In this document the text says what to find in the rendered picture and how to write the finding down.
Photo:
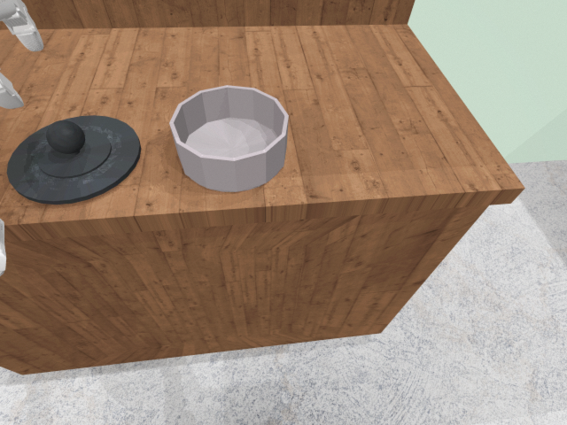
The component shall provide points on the table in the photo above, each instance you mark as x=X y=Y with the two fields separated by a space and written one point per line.
x=385 y=170

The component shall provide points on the lid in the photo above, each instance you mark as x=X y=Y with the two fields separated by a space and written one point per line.
x=41 y=174

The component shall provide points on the robot left hand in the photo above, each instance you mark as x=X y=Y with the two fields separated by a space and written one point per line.
x=15 y=16

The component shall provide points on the knob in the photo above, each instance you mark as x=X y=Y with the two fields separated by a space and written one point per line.
x=65 y=136

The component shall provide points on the pot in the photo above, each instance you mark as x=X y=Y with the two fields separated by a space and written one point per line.
x=230 y=138

